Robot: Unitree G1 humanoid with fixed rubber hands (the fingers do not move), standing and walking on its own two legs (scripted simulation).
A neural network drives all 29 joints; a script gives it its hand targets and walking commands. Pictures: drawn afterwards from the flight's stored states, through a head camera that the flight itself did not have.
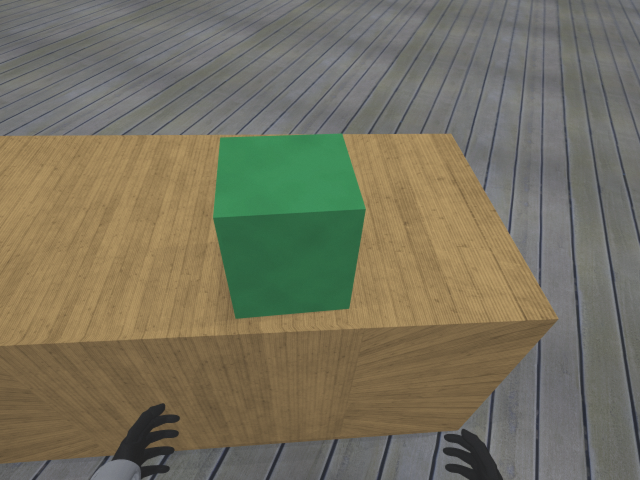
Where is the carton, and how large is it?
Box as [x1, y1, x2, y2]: [213, 134, 365, 318]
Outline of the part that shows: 342,134 220,138 213,219 236,318 348,308 365,208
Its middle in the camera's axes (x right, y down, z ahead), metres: -0.06 -0.03 +0.69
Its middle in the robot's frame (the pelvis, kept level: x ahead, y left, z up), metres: +0.54 +0.05 -0.01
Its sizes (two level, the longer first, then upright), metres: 0.210 0.200 0.250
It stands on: a pedestal, 0.64 m high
